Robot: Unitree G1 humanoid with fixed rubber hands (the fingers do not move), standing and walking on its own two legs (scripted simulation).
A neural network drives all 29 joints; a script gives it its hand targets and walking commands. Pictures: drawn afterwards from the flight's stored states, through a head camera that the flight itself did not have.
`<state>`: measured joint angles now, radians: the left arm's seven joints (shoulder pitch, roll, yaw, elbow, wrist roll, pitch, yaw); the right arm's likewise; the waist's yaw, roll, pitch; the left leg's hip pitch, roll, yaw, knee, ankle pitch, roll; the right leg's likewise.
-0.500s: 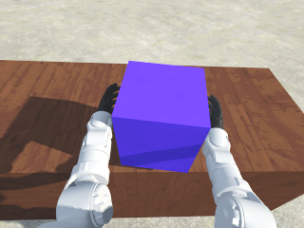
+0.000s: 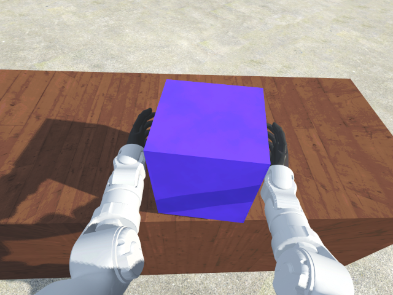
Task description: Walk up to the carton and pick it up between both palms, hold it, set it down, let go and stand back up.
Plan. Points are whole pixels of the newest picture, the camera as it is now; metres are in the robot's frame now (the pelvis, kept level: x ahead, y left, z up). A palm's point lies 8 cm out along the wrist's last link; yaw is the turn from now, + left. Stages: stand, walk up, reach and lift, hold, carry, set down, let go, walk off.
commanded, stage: set down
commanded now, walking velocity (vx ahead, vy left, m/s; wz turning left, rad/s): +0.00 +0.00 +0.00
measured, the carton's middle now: (206, 154) +0.41 +0.01 +0.03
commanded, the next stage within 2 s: none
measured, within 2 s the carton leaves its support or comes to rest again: rests again in 0.86 s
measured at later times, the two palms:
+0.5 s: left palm (138, 142) +0.42 +0.16 +0.04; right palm (271, 161) +0.38 -0.14 +0.04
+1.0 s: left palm (142, 149) +0.42 +0.16 +0.02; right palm (271, 168) +0.38 -0.14 +0.02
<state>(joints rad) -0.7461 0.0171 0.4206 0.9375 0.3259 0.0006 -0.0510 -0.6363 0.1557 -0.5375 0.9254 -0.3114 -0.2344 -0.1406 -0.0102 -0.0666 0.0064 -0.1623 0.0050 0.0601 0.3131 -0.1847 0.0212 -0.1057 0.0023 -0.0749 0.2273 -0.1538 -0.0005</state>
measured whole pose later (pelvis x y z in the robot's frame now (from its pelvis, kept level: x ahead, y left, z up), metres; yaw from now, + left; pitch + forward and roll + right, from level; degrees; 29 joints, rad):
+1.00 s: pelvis +0.00 +0.00 +0.00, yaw +0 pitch +13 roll -1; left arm -0.85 0.08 0.49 1.22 0.35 -0.24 -0.05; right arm -0.69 0.20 -0.71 0.98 -0.47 -0.34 -0.14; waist -0.03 -0.06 -0.08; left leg -0.40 0.01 0.05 0.36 -0.18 0.02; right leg -0.35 0.00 -0.08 0.29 -0.16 -0.01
